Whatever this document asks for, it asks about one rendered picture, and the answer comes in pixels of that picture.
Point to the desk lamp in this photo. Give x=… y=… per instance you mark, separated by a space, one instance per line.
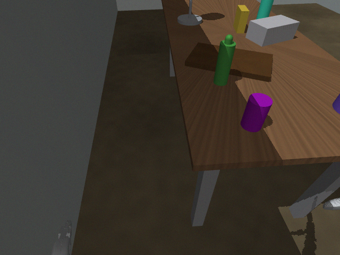
x=189 y=19

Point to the right robot hand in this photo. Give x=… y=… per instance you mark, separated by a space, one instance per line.
x=333 y=204

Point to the left robot hand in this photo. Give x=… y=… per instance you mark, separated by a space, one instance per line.
x=62 y=245

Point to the table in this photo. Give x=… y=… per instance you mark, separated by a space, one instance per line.
x=301 y=126

